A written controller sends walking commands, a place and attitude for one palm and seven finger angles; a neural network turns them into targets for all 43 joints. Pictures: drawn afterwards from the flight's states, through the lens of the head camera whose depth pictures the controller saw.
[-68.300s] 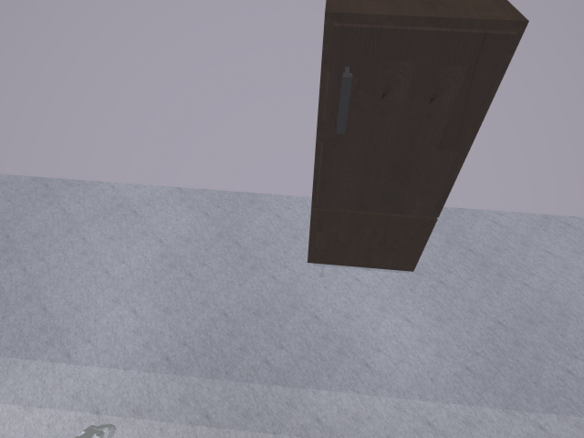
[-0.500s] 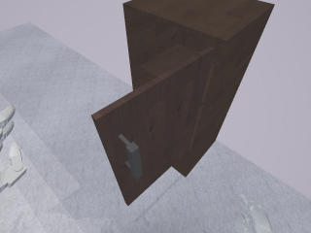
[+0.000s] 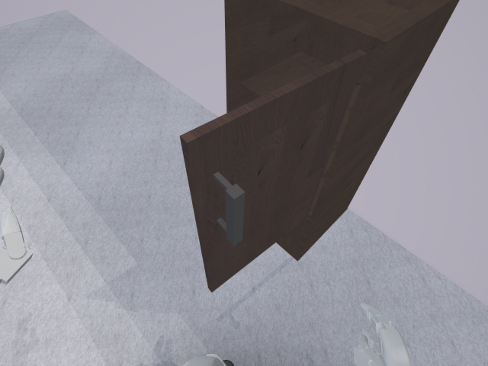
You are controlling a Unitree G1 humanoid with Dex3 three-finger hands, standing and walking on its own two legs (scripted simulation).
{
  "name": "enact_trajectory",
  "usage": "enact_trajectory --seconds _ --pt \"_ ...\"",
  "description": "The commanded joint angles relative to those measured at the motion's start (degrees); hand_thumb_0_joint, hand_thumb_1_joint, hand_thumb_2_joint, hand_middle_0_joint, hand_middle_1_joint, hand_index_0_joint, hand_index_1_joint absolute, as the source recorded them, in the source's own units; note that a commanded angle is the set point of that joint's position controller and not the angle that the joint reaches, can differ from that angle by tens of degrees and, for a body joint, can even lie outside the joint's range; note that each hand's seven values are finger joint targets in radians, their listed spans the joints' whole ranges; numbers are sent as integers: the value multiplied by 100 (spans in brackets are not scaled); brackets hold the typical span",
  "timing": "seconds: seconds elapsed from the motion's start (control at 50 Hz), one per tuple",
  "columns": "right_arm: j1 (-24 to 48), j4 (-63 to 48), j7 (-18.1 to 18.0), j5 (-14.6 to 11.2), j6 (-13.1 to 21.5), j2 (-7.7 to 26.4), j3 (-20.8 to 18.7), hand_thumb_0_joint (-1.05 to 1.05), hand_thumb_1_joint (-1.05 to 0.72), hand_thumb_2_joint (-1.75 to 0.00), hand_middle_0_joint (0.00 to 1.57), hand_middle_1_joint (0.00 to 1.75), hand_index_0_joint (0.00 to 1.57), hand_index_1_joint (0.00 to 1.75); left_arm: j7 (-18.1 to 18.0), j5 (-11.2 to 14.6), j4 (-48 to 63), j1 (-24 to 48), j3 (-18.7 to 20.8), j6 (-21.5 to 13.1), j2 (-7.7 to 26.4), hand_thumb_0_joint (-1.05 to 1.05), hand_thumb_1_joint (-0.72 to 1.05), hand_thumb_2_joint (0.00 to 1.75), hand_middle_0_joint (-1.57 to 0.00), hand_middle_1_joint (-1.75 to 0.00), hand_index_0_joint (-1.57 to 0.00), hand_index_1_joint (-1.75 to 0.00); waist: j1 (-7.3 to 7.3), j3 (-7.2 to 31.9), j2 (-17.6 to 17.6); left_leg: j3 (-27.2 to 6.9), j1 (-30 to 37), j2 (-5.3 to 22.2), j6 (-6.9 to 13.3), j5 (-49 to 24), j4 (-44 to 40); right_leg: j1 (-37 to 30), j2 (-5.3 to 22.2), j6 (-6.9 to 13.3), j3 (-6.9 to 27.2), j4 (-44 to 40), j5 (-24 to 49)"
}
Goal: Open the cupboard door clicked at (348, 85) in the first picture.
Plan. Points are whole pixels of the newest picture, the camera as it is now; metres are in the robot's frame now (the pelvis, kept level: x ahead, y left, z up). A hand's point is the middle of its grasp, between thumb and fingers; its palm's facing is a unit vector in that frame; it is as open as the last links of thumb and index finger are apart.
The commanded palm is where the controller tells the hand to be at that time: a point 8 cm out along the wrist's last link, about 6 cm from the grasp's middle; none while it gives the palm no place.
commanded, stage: step back with the hand held close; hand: left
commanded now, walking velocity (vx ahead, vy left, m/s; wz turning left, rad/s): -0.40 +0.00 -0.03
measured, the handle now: (227, 210) +0.37 +0.06 +0.03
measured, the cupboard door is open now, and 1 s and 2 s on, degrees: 85 85 85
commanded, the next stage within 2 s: stop stepping back and stand still in 0.54 s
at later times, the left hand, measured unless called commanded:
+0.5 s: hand out of the picture +0.15 +0.28 +0.18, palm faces +0.37 -0.85 -0.37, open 7.4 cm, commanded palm +0.09 +0.32 +0.19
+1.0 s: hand out of the picture +0.01 +0.30 +0.19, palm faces +0.27 -0.83 -0.49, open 7.4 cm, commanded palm -0.02 +0.35 +0.19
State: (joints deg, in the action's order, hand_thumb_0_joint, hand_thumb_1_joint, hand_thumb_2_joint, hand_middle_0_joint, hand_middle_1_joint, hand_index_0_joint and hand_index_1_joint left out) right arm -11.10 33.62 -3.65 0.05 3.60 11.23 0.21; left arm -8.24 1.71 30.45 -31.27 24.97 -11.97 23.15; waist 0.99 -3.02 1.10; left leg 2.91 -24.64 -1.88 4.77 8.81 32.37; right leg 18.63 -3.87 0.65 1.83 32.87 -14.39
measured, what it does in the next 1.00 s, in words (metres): walks backwards: right foot, then left foot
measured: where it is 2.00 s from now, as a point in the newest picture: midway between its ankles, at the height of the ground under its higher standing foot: outside the picture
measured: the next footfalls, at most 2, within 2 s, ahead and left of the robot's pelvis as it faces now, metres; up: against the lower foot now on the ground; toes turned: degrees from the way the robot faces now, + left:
right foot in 0.56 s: -0.19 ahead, -0.10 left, +0.00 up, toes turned -8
left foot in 0.70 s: +0.03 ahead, +0.07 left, -0.01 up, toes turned -8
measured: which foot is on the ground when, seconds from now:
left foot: down 0.00-0.56, up 0.58-0.68, down 0.70-0.92, up 0.94-1.00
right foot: down 0.00-0.20, up 0.22-0.54, down 0.56-0.70, up 0.72-0.92, down 0.94-1.00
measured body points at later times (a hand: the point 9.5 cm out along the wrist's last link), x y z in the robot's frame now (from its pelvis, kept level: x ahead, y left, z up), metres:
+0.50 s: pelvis -0.07 +0.03 +0.01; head -0.05 +0.07 +0.46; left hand +0.12 +0.33 +0.20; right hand +0.11 -0.19 -0.05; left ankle +0.10 +0.07 -0.73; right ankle -0.22 -0.10 -0.68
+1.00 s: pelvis -0.20 +0.07 +0.01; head -0.21 +0.11 +0.46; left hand -0.01 +0.35 +0.21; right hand -0.10 -0.20 -0.07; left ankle -0.09 +0.12 -0.68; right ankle -0.20 -0.03 -0.72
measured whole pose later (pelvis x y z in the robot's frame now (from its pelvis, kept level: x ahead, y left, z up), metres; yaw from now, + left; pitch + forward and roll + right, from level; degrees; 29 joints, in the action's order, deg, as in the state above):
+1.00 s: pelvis -0.20 +0.07 +0.01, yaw -8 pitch -1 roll -2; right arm -15.8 38.4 -3.4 1.3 4.3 11.9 -0.9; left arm -6.3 2.2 34.7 -35.8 26.0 -10.1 28.2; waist 0.4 1.4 -2.6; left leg 1.6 -32.8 -2.4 -1.3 16.8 52.0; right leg 13.1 -2.3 3.7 -4.7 28.7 -17.7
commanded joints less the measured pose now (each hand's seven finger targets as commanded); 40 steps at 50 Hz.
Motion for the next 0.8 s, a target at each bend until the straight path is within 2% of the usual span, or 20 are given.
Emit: enact_trajectory --seconds 0.0,0.06,0.1,0.16,0.18,0.2,0.24,0.28,0.42,0.48,0.54,0.56,0.58,0.6,0.64,0.66,0.68,0.72,0.74,0.78 --pt "380 -832 -36 -4 286 798 -388 0 -90 -90 20 30 20 30 -171 61 1181 266 638 -310 1143 0 90 90 -20 -30 -20 -30 -169 765 -326 -920 238 623 -246 1591 -269 157 1104 439 1407 -1145 -513" --pt "321 -747 -11 -37 203 711 -378 0 -90 -90 20 30 20 30 -243 83 1228 291 645 -355 1259 0 90 90 -20 -30 -20 -30 -235 910 -721 -558 883 296 -421 874 875 678 1728 680 1605 -1455 540" --pt "352 -731 -13 -50 137 685 -383 0 -90 -90 20 30 20 30 -258 74 1283 175 721 -360 1324 0 90 90 -20 -30 -20 -30 -238 957 -558 -646 971 336 -434 618 715 565 1708 658 1298 -1205 1259" --pt "599 -878 -73 -42 189 849 -350 0 -90 -90 20 30 20 30 -218 85 1567 65 948 -477 1498 0 90 90 -20 -30 -20 -30 -123 753 800 -1453 545 1085 -126 713 -1075 397 516 113 487 -220 -106" --pt "804 -919 -107 7 276 970 -362 0 -90 -90 20 30 20 30 -191 19 1533 -19 981 -554 1417 0 90 90 -20 -30 -20 -30 -82 683 1817 -2358 -764 1907 172 2148 -2344 -753 -118 -81 -11 1129 -782" --pt "649 -886 -102 113 400 931 -391 0 -90 -90 20 30 20 30 -178 14 1614 86 1153 -588 1478 0 90 90 -20 -30 -20 -30 -94 964 1792 -2966 -1456 2386 306 3332 -3131 -1367 -367 -108 144 2716 -1258" --pt "530 -702 -43 137 489 766 -431 0 -90 -90 20 30 20 30 -196 106 1521 246 1009 -557 1326 0 90 90 -20 -30 -20 -30 -63 961 605 -2311 -421 2127 232 2112 -2562 -339 -177 2 280 3109 -1476" --pt "575 -657 -13 71 586 774 -437 0 -90 -90 20 30 20 30 -206 141 1416 85 703 -507 1058 0 90 90 -20 -30 -20 -30 -12 1183 736 -1610 511 1848 60 1560 -2377 -12 -84 -37 36 2755 -1505" --pt "391 -400 65 142 571 676 -309 0 -90 -90 20 30 20 30 -125 259 1406 388 378 -289 1098 0 90 90 -20 -30 -20 -30 -35 1613 1223 -965 1722 1420 -671 1168 -3037 -692 -257 171 -709 339 -1870" --pt "237 -327 105 220 433 645 -295 0 -90 -90 20 30 20 30 -54 346 1425 231 670 -363 1430 0 90 90 -20 -30 -20 -30 -23 1734 1078 -502 2059 1128 -1032 43 -2315 -957 23 370 -596 -1482 -1165" --pt "502 -402 52 152 382 561 -130 0 -90 -90 20 30 20 30 -39 434 1774 586 939 -548 1870 0 90 90 -20 -30 -20 -30 -39 1121 -582 -240 2316 419 -852 616 1215 1172 2123 957 908 -2682 132" --pt "539 -458 32 238 478 544 -54 0 -90 -90 20 30 20 30 -57 341 1640 631 1017 -562 1943 0 90 90 -20 -30 -20 -30 25 862 -650 -182 1618 349 -836 1153 1672 1023 2343 1019 760 -2311 1056" --pt "593 -340 21 50 483 600 -177 0 -90 -90 20 30 20 30 120 314 1312 826 435 -513 1385 0 90 90 -20 -30 -20 -30 -62 639 -1510 -446 1208 15 -765 1290 2458 1126 2151 1112 548 -1999 1128" --pt "597 -383 -18 23 469 656 -226 0 -90 -90 20 30 20 30 114 256 1163 738 562 -330 1408 0 90 90 -20 -30 -20 -30 -179 379 -1441 -526 670 203 -692 1371 2153 479 1927 886 5 -1443 2136" --pt "648 -455 -146 -44 362 665 3 0 -90 -90 20 30 20 30 145 246 933 630 598 -135 1401 0 90 90 -20 -30 -20 -30 -345 127 -88 -332 1085 107 -593 -374 -166 186 1114 199 -443 -79 2631" --pt "668 -500 -170 -40 420 872 -82 0 -90 -90 20 30 20 30 121 310 1107 595 707 -113 1415 0 90 90 -20 -30 -20 -30 -204 601 1191 -1378 1588 851 -243 -2316 -1217 117 339 -150 -611 953 1128" --pt "591 -524 -114 -16 593 880 -188 0 -90 -90 20 30 20 30 108 292 1394 940 746 -197 1584 0 90 90 -20 -30 -20 -30 -142 961 1820 -2329 1822 1501 61 -2679 -1674 110 6 -59 -171 1819 -1786" --pt "470 -505 -8 55 798 769 -208 0 -90 -90 20 30 20 30 35 312 1394 656 959 -337 1593 0 90 90 -20 -30 -20 -30 -52 1250 1164 -3158 872 1813 -27 1925 -2719 -345 -65 2 281 2420 -2128" --pt "456 -537 14 79 785 695 -200 0 -90 -90 20 30 20 30 -15 263 1595 445 1023 -320 1577 0 90 90 -20 -30 -20 -30 -26 1159 876 -2846 603 1619 -272 2748 -2997 -595 -83 59 98 2180 -1765" --pt "507 -635 59 77 746 696 -193 0 -90 -90 20 30 20 30 -45 222 1826 -186 1020 -259 1482 0 90 90 -20 -30 -20 -30 69 1172 1363 -1860 273 1168 -594 2908 -3159 -1206 -230 87 -404 1402 -1517"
